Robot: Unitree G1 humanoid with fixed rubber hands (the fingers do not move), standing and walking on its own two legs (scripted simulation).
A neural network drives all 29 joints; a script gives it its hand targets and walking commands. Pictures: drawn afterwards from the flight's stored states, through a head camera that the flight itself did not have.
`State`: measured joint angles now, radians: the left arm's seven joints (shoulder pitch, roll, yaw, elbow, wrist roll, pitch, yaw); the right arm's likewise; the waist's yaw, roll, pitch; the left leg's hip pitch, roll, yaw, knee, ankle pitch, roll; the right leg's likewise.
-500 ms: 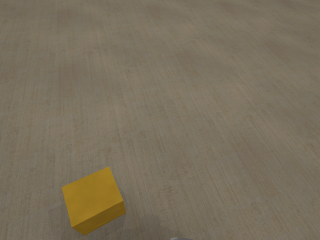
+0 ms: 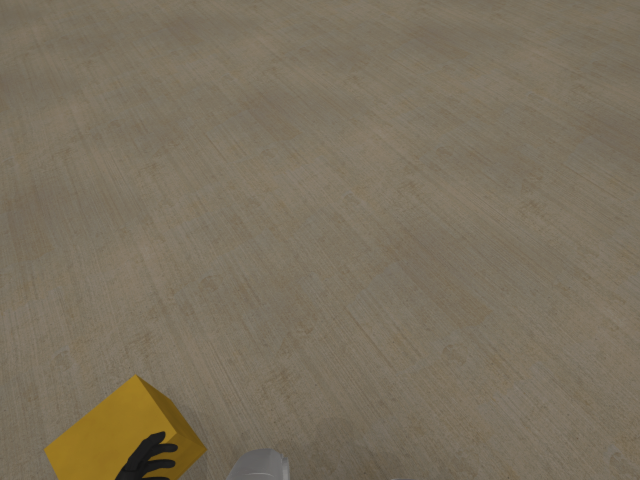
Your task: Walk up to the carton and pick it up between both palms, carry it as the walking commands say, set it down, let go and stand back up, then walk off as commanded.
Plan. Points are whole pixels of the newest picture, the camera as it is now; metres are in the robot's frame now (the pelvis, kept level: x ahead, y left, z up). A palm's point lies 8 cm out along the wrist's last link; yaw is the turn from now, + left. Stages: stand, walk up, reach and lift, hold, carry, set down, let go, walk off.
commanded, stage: walk off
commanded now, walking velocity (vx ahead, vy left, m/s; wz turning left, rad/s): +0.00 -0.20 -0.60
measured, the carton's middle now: (134, 449) +0.24 +0.54 -0.64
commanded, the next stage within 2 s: stand in 0.92 s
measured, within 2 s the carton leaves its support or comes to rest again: neither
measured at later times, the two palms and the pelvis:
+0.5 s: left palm (239, 452) +0.17 +0.14 -0.12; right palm out of the picture -0.07 -0.38 -0.09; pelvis -0.01 -0.09 +0.01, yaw -17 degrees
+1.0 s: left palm out of the picture +0.14 -0.02 -0.14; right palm out of the picture -0.11 -0.49 -0.11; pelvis -0.05 -0.21 +0.00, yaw -32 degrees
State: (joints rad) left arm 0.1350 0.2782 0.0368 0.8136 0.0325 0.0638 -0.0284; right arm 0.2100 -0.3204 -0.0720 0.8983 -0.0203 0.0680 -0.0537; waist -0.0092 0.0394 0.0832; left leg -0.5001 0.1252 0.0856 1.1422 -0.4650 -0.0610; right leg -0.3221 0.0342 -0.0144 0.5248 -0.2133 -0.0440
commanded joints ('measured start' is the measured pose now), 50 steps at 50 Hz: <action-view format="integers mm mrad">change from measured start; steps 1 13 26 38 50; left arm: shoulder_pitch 21 -11 -51 6 79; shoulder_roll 140 166 32 131 142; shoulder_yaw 32 57 20 37 37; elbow -44 -64 -82 -39 -1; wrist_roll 4 32 -26 -1 -9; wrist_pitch -7 9 8 -20 -8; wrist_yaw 6 -9 -38 11 15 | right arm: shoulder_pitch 52 99 109 82 64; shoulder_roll -68 -142 -220 -89 -18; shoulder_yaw -13 -26 -60 -28 3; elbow -30 -17 -7 -30 -19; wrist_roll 5 -8 -14 -1 22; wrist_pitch -4 -35 -53 -3 -30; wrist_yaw -8 -34 15 -1 -13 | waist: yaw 11 -25 -51 3 -10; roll -195 91 264 -216 -84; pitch -121 -34 -79 -165 -120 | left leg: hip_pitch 17 318 356 -37 303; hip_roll -26 425 266 12 -96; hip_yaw -17 -393 82 -23 -34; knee -94 -939 -740 38 -605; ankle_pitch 15 380 687 28 107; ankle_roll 20 247 133 -4 65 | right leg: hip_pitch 89 -301 -72 147 56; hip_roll -204 -12 -79 -199 -205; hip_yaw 241 168 -108 154 430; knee -165 618 204 -126 -192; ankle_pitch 268 -247 -171 494 215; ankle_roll -163 73 144 -137 -126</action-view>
